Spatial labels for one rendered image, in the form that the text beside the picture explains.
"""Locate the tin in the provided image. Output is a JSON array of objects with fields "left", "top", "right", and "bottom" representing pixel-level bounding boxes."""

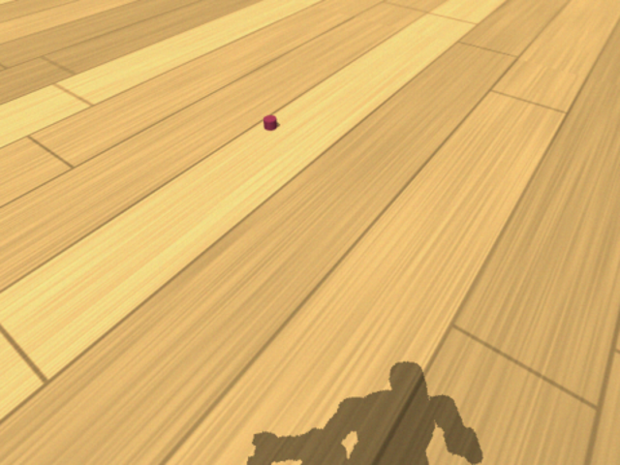
[{"left": 263, "top": 115, "right": 277, "bottom": 131}]

